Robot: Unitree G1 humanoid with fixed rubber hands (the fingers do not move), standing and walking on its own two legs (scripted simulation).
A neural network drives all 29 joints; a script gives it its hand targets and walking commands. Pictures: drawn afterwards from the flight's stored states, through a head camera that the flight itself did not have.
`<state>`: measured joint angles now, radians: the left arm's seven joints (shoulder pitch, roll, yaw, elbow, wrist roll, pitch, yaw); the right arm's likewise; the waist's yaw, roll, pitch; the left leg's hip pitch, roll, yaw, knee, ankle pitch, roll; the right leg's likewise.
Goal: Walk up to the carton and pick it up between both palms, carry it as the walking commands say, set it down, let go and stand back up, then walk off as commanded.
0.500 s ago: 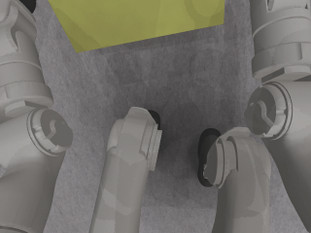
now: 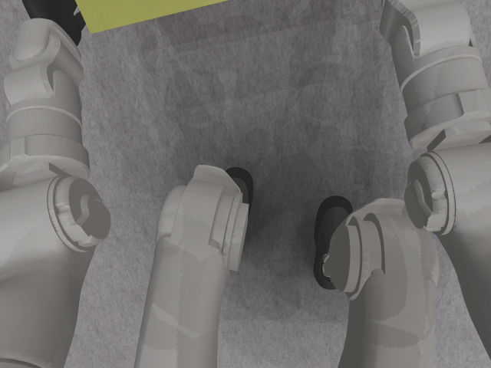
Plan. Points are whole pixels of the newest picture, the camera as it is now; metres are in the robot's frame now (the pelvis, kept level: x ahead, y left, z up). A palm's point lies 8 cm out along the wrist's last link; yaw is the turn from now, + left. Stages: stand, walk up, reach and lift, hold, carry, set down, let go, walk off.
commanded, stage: set down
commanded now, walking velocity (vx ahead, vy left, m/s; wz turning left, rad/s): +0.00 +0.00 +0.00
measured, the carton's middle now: out of the picture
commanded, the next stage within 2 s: let go in 2.00 s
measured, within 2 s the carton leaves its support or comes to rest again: rests again in 0.10 s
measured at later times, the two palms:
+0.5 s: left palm (26, 33) +0.44 +0.38 -0.17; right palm out of the picture +0.58 -0.06 -0.17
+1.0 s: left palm out of the picture +0.45 +0.39 -0.11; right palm out of the picture +0.60 -0.06 -0.11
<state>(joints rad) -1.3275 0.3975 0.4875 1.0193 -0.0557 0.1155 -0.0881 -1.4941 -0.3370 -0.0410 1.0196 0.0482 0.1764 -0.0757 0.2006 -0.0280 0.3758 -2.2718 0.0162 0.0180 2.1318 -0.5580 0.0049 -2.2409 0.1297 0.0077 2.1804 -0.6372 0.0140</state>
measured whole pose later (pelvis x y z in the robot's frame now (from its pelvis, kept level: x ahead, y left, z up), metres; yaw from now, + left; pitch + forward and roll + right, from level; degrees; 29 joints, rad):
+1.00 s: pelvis -0.01 -0.01 +0.02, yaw +2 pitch +31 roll +0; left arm -1.33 0.56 0.36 0.87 -0.26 0.21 -0.02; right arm -1.50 -0.52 0.04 0.82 0.25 0.31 -0.07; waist 0.19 -0.07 0.52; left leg -2.08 0.03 0.02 2.09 -0.55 0.02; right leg -2.01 0.06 -0.03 2.16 -0.68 -0.03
